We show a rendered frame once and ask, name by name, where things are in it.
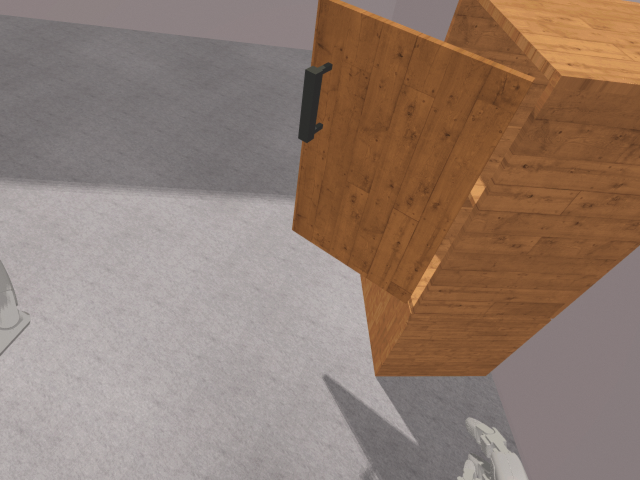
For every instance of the handle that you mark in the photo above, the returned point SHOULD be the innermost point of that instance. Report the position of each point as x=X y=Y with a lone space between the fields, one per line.
x=310 y=102

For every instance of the cupboard door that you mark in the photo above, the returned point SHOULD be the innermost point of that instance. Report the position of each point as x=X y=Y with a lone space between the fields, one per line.
x=409 y=123

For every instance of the left robot hand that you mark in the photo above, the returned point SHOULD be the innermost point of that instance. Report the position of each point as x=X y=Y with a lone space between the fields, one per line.
x=12 y=321

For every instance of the right robot hand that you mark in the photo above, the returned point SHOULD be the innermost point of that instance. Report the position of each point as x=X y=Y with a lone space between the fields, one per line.
x=504 y=465

